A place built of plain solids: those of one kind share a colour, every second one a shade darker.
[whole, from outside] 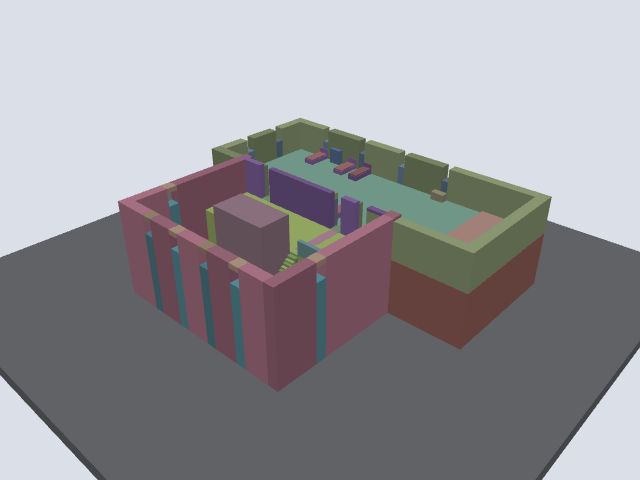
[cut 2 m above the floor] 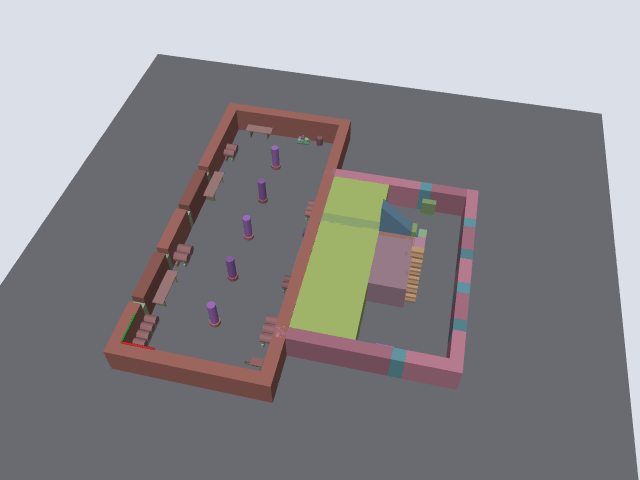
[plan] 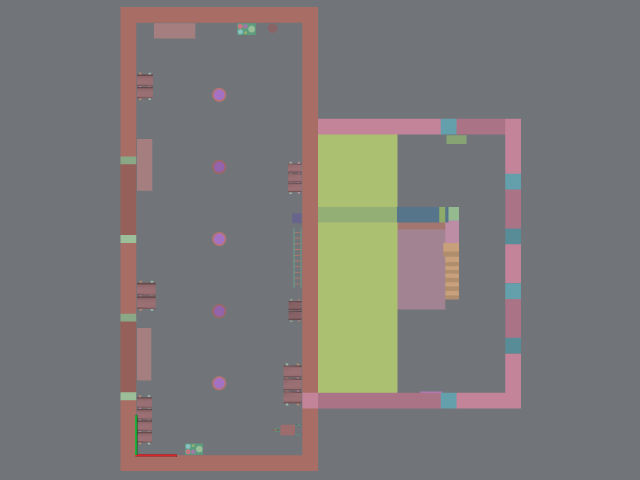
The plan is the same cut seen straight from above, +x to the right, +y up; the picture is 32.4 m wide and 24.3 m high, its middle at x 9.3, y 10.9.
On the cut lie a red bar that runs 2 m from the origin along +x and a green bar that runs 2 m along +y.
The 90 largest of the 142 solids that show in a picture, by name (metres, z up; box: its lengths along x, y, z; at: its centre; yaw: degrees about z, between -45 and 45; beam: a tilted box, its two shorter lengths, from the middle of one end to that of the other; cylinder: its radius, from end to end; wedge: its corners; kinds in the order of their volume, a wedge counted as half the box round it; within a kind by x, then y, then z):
{
 "floor_gallery_1": {"box": [4.02, 8.72, 4.81], "at": [11.21, 7.52, 2.1]},
 "floor_gallery_2": {"box": [4.02, 3.66, 4.81], "at": [11.21, 14.41, 2.1]},
 "wall_undercroft_1": {"box": [0.8, 3.59, 4.5], "at": [-0.4, 0.99, 1.95]},
 "wall_undercroft_2": {"box": [0.8, 3.58, 4.5], "at": [-0.4, 4.98, 1.95]},
 "wall_undercroft_3": {"box": [0.8, 3.58, 4.5], "at": [-0.4, 8.96, 1.95]},
 "wall_undercroft_4": {"box": [0.8, 3.58, 4.5], "at": [-0.4, 12.94, 1.95]},
 "wall_undercroft_5": {"box": [0.8, 7.57, 4.5], "at": [-0.4, 18.91, 1.95]},
 "wall_undercroft_6": {"box": [10.0, 0.8, 4.5], "at": [4.2, -0.4, 1.95]},
 "wall_undercroft_7": {"box": [10.0, 0.8, 4.5], "at": [4.2, 22.3, 1.95]},
 "wall_undercroft_8": {"box": [0.8, 23.5, 4.5], "at": [8.8, 10.95, 1.95]},
 "wall_vestibule_1": {"box": [0.8, 0.8, 7.51], "at": [8.8, 2.76, 3.46]},
 "wall_vestibule_2": {"box": [0.8, 0.8, 7.51], "at": [8.8, 16.64, 3.46]},
 "wall_vestibule_3": {"box": [7.01, 0.8, 7.51], "at": [11.91, 2.76, 3.46]},
 "wall_vestibule_4": {"box": [7.01, 0.8, 7.51], "at": [11.91, 16.64, 3.46]},
 "wall_vestibule_5": {"box": [3.27, 0.8, 7.51], "at": [17.85, 2.76, 3.46]},
 "wall_vestibule_6": {"box": [3.27, 0.8, 7.51], "at": [17.85, 16.64, 3.46]},
 "wall_vestibule_7": {"box": [0.8, 2.78, 7.51], "at": [19.08, 3.76, 3.46]},
 "wall_vestibule_8": {"box": [0.8, 1.97, 7.51], "at": [19.08, 6.93, 3.46]},
 "wall_vestibule_9": {"box": [0.8, 1.97, 7.51], "at": [19.08, 9.7, 3.46]},
 "wall_vestibule_10": {"box": [0.8, 1.97, 7.51], "at": [19.08, 12.47, 3.46]},
 "wall_vestibule_11": {"box": [0.8, 2.78, 7.51], "at": [19.08, 15.65, 3.46]},
 "wall_dorter_1": {"box": [0.8, 3.52, 2.8], "at": [-0.4, 0.96, 5.61]},
 "wall_dorter_2": {"box": [0.8, 3.43, 2.8], "at": [-0.4, 4.98, 5.61]},
 "wall_dorter_3": {"box": [0.8, 3.43, 2.8], "at": [-0.4, 8.96, 5.61]},
 "wall_dorter_4": {"box": [0.8, 3.43, 2.8], "at": [-0.4, 12.94, 5.61]},
 "wall_dorter_5": {"box": [0.8, 7.5, 2.8], "at": [-0.4, 18.95, 5.61]},
 "wall_dorter_6": {"box": [3.05, 0.8, 2.8], "at": [0.72, -0.4, 5.61]},
 "wall_dorter_7": {"box": [2.5, 0.8, 2.8], "at": [4.2, -0.4, 5.61]},
 "wall_dorter_8": {"box": [10.0, 0.8, 2.8], "at": [4.2, 22.3, 5.61]},
 "wall_dorter_9": {"box": [3.05, 0.8, 2.8], "at": [7.67, -0.4, 5.61]},
 "wall_dorter_10": {"box": [0.8, 5.6, 2.8], "at": [8.8, 2.0, 5.61]},
 "wall_dorter_11": {"box": [0.8, 1.23, 2.8], "at": [8.8, 13.32, 5.61]},
 "wall_dorter_12": {"box": [0.8, 7.82, 2.8], "at": [8.8, 18.79, 5.61]},
 "wall_core_1": {"box": [2.42, 4.5, 7.26], "at": [14.43, 9.63, 3.58]},
 "floor_dorter_1": {"box": [8.4, 21.9, 0.4], "at": [4.2, 10.95, 4.31]},
 "wall_vestibule_under_light_1": {"box": [0.8, 0.8, 6.16], "at": [15.81, 2.76, 2.78]},
 "wall_vestibule_under_light_2": {"box": [0.8, 0.8, 6.16], "at": [15.81, 16.64, 2.78]},
 "wall_vestibule_under_light_3": {"box": [0.8, 0.8, 6.16], "at": [19.08, 5.55, 2.78]},
 "wall_vestibule_under_light_4": {"box": [0.8, 0.8, 6.16], "at": [19.08, 8.32, 2.78]},
 "wall_vestibule_under_light_5": {"box": [0.8, 0.8, 6.16], "at": [19.08, 11.09, 2.78]},
 "wall_vestibule_under_light_6": {"box": [0.8, 0.8, 6.16], "at": [19.08, 13.85, 2.78]},
 "wall_wallhead_1": {"box": [0.45, 2.09, 3.0], "at": [8.97, 3.76, 5.71]},
 "wall_wallhead_2": {"box": [0.45, 6.0, 3.0], "at": [8.97, 8.75, 5.71]},
 "wall_wallhead_3": {"box": [0.45, 1.23, 3.0], "at": [8.97, 13.32, 5.71]},
 "wall_wallhead_4": {"box": [0.45, 1.81, 3.0], "at": [8.97, 15.79, 5.71]},
 "mass_under_head_1": {"box": [4.01, 0.8, 2.26], "at": [11.21, 12.18, 3.08]},
 "wall_right_1": {"box": [2.42, 0.45, 5.26], "at": [14.43, 11.66, 4.58]},
 "wall_dorter_under_light_1": {"box": [0.8, 0.55, 1.75], "at": [-0.4, 2.99, 5.08]},
 "wall_dorter_under_light_2": {"box": [0.8, 0.55, 1.75], "at": [-0.4, 6.97, 5.08]},
 "wall_dorter_under_light_3": {"box": [0.8, 0.55, 1.75], "at": [-0.4, 10.95, 5.08]},
 "wall_dorter_under_light_4": {"box": [0.8, 0.55, 1.75], "at": [-0.4, 14.93, 5.08]},
 "wall_dorter_under_light_5": {"box": [0.7, 0.8, 1.75], "at": [2.6, -0.4, 5.08]},
 "wall_dorter_under_light_6": {"box": [0.7, 0.8, 1.75], "at": [5.8, -0.4, 5.08]},
 "floor_dais_1": {"box": [8.4, 3.65, 0.16], "at": [4.2, 20.07, 4.59]},
 "fill_under_steps_1": {"wedge": [[13.2, 11.78, 1.95], [13.2, 11.78, 4.28], [13.2, 12.58, 1.95], [13.2, 12.58, 4.28], [15.81, 11.78, 1.95], [15.81, 11.78, 2.01], [15.81, 12.58, 1.95], [15.81, 12.58, 2.01]]},
 "pier_undercroft_1": {"cylinder": 0.27, "from": [4.2, 3.65, 0.26], "to": [4.2, 3.65, 2.28]},
 "pier_undercroft_2": {"cylinder": 0.27, "from": [4.2, 7.3, 0.28], "to": [4.2, 7.3, 2.28]},
 "pier_undercroft_3": {"cylinder": 0.27, "from": [4.2, 10.95, 0.27], "to": [4.2, 10.95, 2.28]},
 "pier_undercroft_4": {"cylinder": 0.27, "from": [4.2, 14.6, 0.25], "to": [4.2, 14.6, 2.28]},
 "pier_undercroft_5": {"cylinder": 0.27, "from": [4.2, 18.25, 0.29], "to": [4.2, 18.25, 2.28]},
 "wall_undercroft_under_light_1": {"box": [0.8, 0.4, 1.75], "at": [-0.4, 2.99, 0.57]},
 "wall_undercroft_under_light_2": {"box": [0.8, 0.4, 1.75], "at": [-0.4, 6.97, 0.57]},
 "wall_undercroft_under_light_3": {"box": [0.8, 0.4, 1.75], "at": [-0.4, 10.95, 0.57]},
 "wall_undercroft_under_light_4": {"box": [0.8, 0.4, 1.75], "at": [-0.4, 14.93, 0.57]},
 "bed_frame_dorter_1": {"box": [1.88, 0.87, 0.3], "at": [0.97, 6.0, 4.66]},
 "bed_frame_dorter_2": {"box": [1.93, 0.88, 0.33], "at": [0.99, 2.8, 4.68]},
 "bed_frame_dorter_3": {"box": [1.99, 0.8, 0.38], "at": [1.02, 7.65, 4.7]},
 "wall_vestibule_over_light_1": {"box": [0.8, 0.8, 0.35], "at": [15.81, 2.76, 7.04]},
 "wall_vestibule_over_light_2": {"box": [0.8, 0.8, 0.35], "at": [15.81, 16.64, 7.04]},
 "wall_vestibule_over_light_3": {"box": [0.8, 0.8, 0.35], "at": [19.08, 5.55, 7.04]},
 "wall_vestibule_over_light_4": {"box": [0.8, 0.8, 0.35], "at": [19.08, 8.32, 7.04]},
 "wall_vestibule_over_light_5": {"box": [0.8, 0.8, 0.35], "at": [19.08, 11.09, 7.04]},
 "wall_vestibule_over_light_6": {"box": [0.8, 0.8, 0.35], "at": [19.08, 13.85, 7.04]},
 "parapet_gallery_1": {"box": [0.3, 3.67, 1.06], "at": [13.07, 14.41, 5.04]},
 "floor_head_the_stone_1": {"box": [3.6, 0.8, 0.3], "at": [11.0, 12.18, 4.36]},
 "floor_head_the_stone_2": {"box": [0.8, 1.14, 0.3], "at": [15.94, 11.31, 2.1]},
 "jamb_wall_head_1": {"box": [0.8, 0.35, 2.05], "at": [8.8, 11.58, 5.54]},
 "aumbry_carcase_vestibule_1": {"box": [1.0, 0.44, 1.12], "at": [16.21, 15.98, 0.65]},
 "aumbry_carcase_dorter_1": {"box": [0.42, 1.03, 1.13], "at": [0.25, 4.41, 5.17]},
 "bed_pallet_dorter_1": {"box": [1.76, 0.81, 0.11], "at": [1.0, 6.0, 4.87]},
 "bed_pallet_dorter_2": {"box": [1.81, 0.82, 0.11], "at": [1.02, 2.8, 4.9]},
 "bed_pallet_dorter_3": {"box": [1.87, 0.74, 0.11], "at": [1.05, 7.65, 4.94]},
 "threshold_wall_head_1": {"box": [0.8, 1.65, 0.3], "at": [8.8, 12.23, 4.36]},
 "chest_dorter_1": {"box": [0.56, 1.05, 0.6], "at": [0.31, 14.72, 4.81]},
 "table_top_undercroft_1": {"box": [0.73, 2.65, 0.06], "at": [0.4, 5.12, 0.73]},
 "table_top_undercroft_2": {"box": [0.77, 2.62, 0.06], "at": [0.42, 14.71, 0.75]},
 "floor_turn_1": {"box": [1.09, 0.69, 0.3], "at": [15.79, 12.23, 2.1]},
 "cask_undercroft_1": {"cylinder": 0.24, "from": [6.91, 21.62, 0.0], "to": [6.91, 21.62, 0.67]},
 "crate_undercroft_1": {"box": [0.47, 0.51, 0.49], "at": [8.13, 12.0, 0.2]},
 "pier_undercroft_base_1": {"cylinder": 0.35, "from": [4.2, 18.25, 0.0], "to": [4.2, 18.25, 0.29]}
}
